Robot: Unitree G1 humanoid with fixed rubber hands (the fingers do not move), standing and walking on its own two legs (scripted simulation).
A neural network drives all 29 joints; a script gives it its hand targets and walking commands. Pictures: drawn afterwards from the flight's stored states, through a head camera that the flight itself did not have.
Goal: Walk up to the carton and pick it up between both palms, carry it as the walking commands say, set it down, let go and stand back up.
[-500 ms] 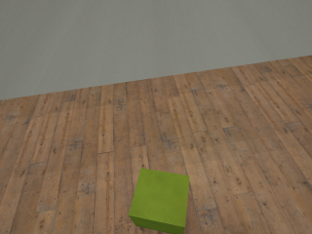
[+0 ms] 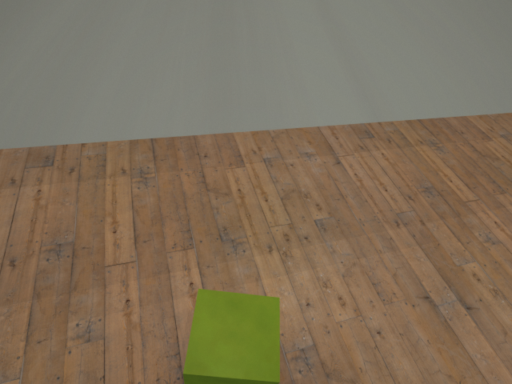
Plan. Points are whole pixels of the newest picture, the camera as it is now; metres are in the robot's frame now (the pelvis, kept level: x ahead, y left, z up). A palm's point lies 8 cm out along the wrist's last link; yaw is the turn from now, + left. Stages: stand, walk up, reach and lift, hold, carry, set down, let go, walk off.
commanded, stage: walk up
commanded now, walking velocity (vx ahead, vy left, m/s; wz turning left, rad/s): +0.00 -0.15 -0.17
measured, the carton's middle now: (232, 344) +0.38 -0.02 -0.65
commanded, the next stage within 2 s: stand in 1.26 s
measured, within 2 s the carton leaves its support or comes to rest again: neither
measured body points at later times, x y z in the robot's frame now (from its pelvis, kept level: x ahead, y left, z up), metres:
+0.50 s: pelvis -0.02 -0.02 +0.00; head +0.03 -0.03 +0.44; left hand +0.08 +0.24 -0.13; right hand +0.05 -0.29 -0.15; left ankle -0.05 +0.10 -0.70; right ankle +0.01 -0.17 -0.75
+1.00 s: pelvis -0.04 +0.04 -0.01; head -0.03 +0.05 +0.44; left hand +0.07 +0.27 -0.16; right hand -0.05 -0.21 -0.15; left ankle -0.04 +0.12 -0.75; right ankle -0.08 -0.08 -0.75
